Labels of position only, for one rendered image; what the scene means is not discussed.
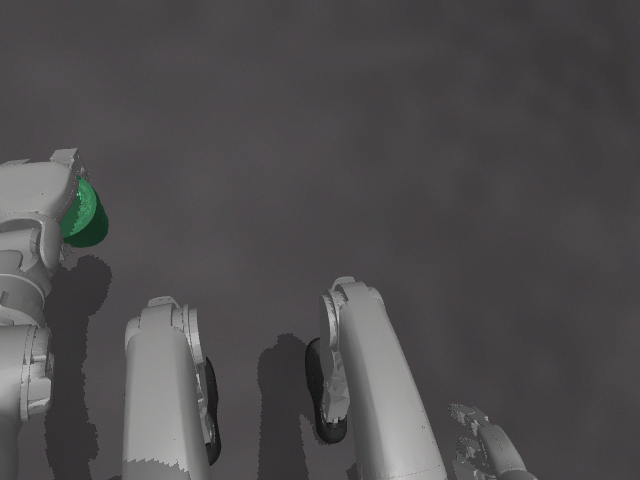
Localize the left robot foot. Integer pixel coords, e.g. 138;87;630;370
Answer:
204;357;221;466

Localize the left robot hand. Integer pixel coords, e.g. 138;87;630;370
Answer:
0;148;90;261

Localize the right robot hand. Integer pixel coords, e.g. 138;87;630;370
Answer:
448;403;527;480

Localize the cup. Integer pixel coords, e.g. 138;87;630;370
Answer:
59;176;109;248

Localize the left robot arm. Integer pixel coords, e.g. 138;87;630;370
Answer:
0;212;62;480

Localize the right robot foot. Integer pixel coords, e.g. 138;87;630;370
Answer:
305;338;347;444

